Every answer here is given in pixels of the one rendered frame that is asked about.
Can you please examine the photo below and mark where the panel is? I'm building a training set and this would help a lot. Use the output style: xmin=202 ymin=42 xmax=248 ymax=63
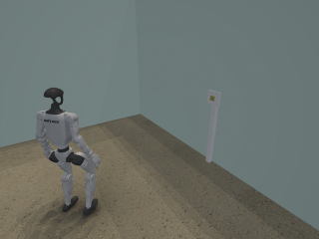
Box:
xmin=205 ymin=90 xmax=221 ymax=163

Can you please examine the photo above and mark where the right robot upper arm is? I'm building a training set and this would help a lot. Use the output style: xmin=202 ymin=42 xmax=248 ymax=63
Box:
xmin=65 ymin=113 xmax=80 ymax=143

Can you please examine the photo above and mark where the robot left shin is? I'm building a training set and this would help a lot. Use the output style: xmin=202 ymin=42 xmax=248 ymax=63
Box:
xmin=62 ymin=173 xmax=74 ymax=205

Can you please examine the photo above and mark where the left robot upper arm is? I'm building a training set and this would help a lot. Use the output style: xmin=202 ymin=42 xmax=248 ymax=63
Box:
xmin=35 ymin=111 xmax=47 ymax=138

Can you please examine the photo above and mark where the robot right hand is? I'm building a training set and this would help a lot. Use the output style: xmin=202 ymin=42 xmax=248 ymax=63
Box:
xmin=89 ymin=154 xmax=101 ymax=169

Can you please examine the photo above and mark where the right robot forearm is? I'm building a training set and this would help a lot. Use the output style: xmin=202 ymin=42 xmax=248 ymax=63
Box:
xmin=77 ymin=135 xmax=95 ymax=158

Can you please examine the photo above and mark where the left robot forearm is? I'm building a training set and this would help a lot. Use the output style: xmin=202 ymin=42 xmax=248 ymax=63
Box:
xmin=36 ymin=136 xmax=51 ymax=151

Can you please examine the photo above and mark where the robot left hand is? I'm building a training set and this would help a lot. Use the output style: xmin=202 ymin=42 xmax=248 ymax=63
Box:
xmin=44 ymin=147 xmax=53 ymax=160

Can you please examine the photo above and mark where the robot left thigh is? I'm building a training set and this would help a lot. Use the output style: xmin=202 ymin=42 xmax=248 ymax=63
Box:
xmin=49 ymin=149 xmax=74 ymax=182

